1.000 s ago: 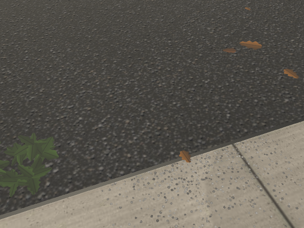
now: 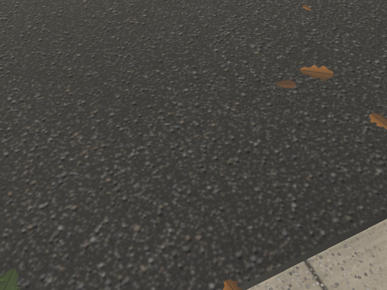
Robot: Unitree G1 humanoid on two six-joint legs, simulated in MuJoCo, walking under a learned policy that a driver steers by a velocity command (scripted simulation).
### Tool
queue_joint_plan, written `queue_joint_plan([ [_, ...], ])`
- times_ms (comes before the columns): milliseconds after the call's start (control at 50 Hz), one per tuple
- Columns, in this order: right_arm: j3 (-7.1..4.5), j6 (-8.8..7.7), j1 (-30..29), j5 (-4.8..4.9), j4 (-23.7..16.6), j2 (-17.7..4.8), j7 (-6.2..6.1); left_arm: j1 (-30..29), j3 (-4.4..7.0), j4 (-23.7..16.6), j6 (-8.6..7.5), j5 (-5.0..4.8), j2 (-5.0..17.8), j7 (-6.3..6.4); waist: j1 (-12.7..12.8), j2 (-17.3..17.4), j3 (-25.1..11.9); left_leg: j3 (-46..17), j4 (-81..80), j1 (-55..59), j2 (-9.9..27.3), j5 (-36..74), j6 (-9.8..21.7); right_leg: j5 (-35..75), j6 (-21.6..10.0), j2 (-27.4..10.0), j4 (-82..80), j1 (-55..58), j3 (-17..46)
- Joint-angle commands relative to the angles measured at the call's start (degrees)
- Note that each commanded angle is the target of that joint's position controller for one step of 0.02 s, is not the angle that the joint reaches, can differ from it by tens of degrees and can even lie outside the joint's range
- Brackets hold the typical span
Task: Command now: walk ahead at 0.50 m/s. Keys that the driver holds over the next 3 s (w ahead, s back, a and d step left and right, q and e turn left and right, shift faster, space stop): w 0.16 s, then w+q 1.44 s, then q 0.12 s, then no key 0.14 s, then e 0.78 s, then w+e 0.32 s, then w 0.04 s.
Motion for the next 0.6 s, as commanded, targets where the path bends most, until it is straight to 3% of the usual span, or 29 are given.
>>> queue_joint_plan([
  [20,-1.44,-0.19,3.01,-0.41,-0.4,-8.41,-0.7,-2.84,0.98,-4.1,-1.42,-0.09,4.07,0.42,2.89,5.55,2.65,-5.85,5.42,1.3,17.53,47.91,5.7,-5.33,-2.43,2.91,-3.81,1.97,-1.7],
  [40,-1.63,-0.14,2.21,-0.42,-0.39,-9.11,-0.8,1.41,1.46,-2.85,-1.71,-0.04,4.86,0.83,4.77,6.13,0.37,-5.27,10.35,1.24,17.4,55.81,5.03,-7.55,-3.49,4.8,-4.8,7.9,-2.35],
  [60,-1.76,0.05,1.39,-0.3,-0.37,-9.71,-0.71,9.33,2.18,-0.26,-2.14,0.0,5.92,1.32,8.03,5.71,-3.57,-4.26,19.03,0.36,16.35,59.13,4.26,-6.93,-4.79,6.57,-7.8,16.7,-2.93],
  [80,-1.63,0.06,0.3,0.19,-0.95,-9.53,-0.58,19.25,3.2,2.79,-2.7,0.86,8.09,1.92,12.1,4.81,-8.72,-2.97,30.62,-7.45,14.59,50.98,3.29,-5.06,-6.67,3.66,-9.45,30.88,0.14],
  [100,-0.7,-0.08,1.34,1.58,-3.26,-5.98,-0.13,28.46,4.73,4.08,-2.93,2.47,13.81,2.55,13.77,-2.76,-16.87,-0.02,50.22,-23.35,9.91,27.1,1.57,-11.02,-11.09,-11.91,-10.11,47.64,18.89],
  [120,-1.22,-0.01,5.89,2.69,-2.77,-5.22,0.26,28.2,5.29,4.41,-2.03,1.3,14.91,1.79,11.05,-10.97,-22.44,-2.09,67.62,-37.87,0.27,-11.67,0.34,-11.21,-17.97,-22.04,-17.97,54.85,43.61],
  [140,-2.21,0.31,0.81,1.23,-3.61,-8.84,0.04,22.02,4.69,3.73,-1.67,-0.21,12.32,1.31,8.95,-2.49,-14.15,-6.96,69.19,-43.01,4.69,-7.06,1.2,-14.45,-15.81,-18.88,-19.88,47.76,37.39],
  [160,-2.14,0.06,-4.29,0.78,-5.24,-7.98,0.32,16.96,3.73,2.94,-2.0,-0.6,8.91,1.09,7.7,-0.51,-7.11,-6.82,66.53,-43.42,6.73,-2.27,1.12,-12.48,-14.15,-16.88,-22.07,39.08,29.7],
  [180,-2.05,0.24,-5.7,0.77,-5.35,-6.44,0.46,14.54,2.96,2.96,-2.48,-0.2,6.07,1.07,5.66,1.45,-2.95,-6.83,62.87,-41.06,8.62,0.22,1.05,-8.31,-11.66,-14.47,-24.33,32.04,23.53],
  [200,-2.18,1.07,-5.92,-0.14,-5.49,-5.74,0.71,14.86,2.27,3.87,-3.0,-0.12,4.0,1.39,4.11,0.81,-1.36,-7.22,59.92,-38.45,9.72,1.19,0.69,-5.3,-9.53,-12.31,-25.45,27.59,18.95],
  [220,-1.98,2.01,-4.15,-0.63,-4.79,-4.23,1.12,15.6,1.87,4.66,-3.41,-0.06,3.03,1.7,2.94,-0.01,-1.01,-7.11,58.4,-35.99,9.98,1.8,0.22,-3.74,-8.06,-10.88,-26.42,24.99,15.27],
  [260,-2.18,3.2,-4.46,-0.82,-5.21,-3.77,1.69,18.75,1.92,6.04,-4.41,-0.22,4.23,1.97,2.12,-0.96,-0.51,-6.56,57.09,-36.36,9.77,3.31,-0.21,1.63,-7.21,-9.98,-27.32,23.93,11.08],
  [320,-2.34,4.12,-11.17,-0.57,-7.83,-4.46,2.19,21.59,2.0,6.7,-4.87,-0.12,5.76,2.1,2.62,-1.49,1.45,-5.86,53.35,-42.6,10.59,9.52,-0.7,4.61,-5.79,-9.11,-28.92,24.92,5.77],
  [420,-1.59,3.73,-22.55,0.06,-12.0,-3.88,2.79,25.01,1.34,7.08,-4.94,-0.26,5.61,2.63,4.81,-2.07,2.94,-1.93,37.92,-44.18,9.62,19.01,-1.1,13.13,-3.38,-7.49,-28.53,28.21,-1.43],
  [500,-1.09,3.63,-29.43,-0.15,-14.93,-3.79,3.09,29.45,1.37,8.49,-4.51,-0.14,6.68,3.6,6.88,-2.21,3.74,2.48,28.73,-43.77,8.22,17.97,0.43,19.51,-3.34,-9.68,-26.39,35.95,-4.35],
  [560,-1.65,3.57,-28.23,-0.44,-15.37,-4.82,2.91,29.12,1.68,8.69,-3.82,0.08,8.21,4.37,5.2,-3.26,1.96,5.11,25.77,-39.17,5.02,10.99,3.18,37.02,-2.96,-11.15,-19.33,41.07,-7.01],
  [600,-2.61,3.52,-21.77,-0.6,-13.7,-6.38,2.51,27.7,2.18,8.28,-3.08,0.37,9.8,4.72,2.09,-4.84,-2.04,6.68,24.97,-31.57,1.36,5.12,5.9,49.21,-3.04,-11.75,-8.13,42.32,-8.57],
])
Next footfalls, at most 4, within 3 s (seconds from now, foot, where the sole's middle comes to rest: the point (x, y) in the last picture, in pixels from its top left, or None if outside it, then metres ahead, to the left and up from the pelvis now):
0.08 right None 0.22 -0.09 -0.77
0.64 left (165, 283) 0.49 0.09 -0.77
1.20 right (164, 187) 0.86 0.08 -0.77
1.72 left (79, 184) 0.90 0.42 -0.77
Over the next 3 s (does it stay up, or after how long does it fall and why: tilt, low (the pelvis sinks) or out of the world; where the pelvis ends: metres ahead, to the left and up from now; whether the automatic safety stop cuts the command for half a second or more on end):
stays up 0.97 0.37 0.01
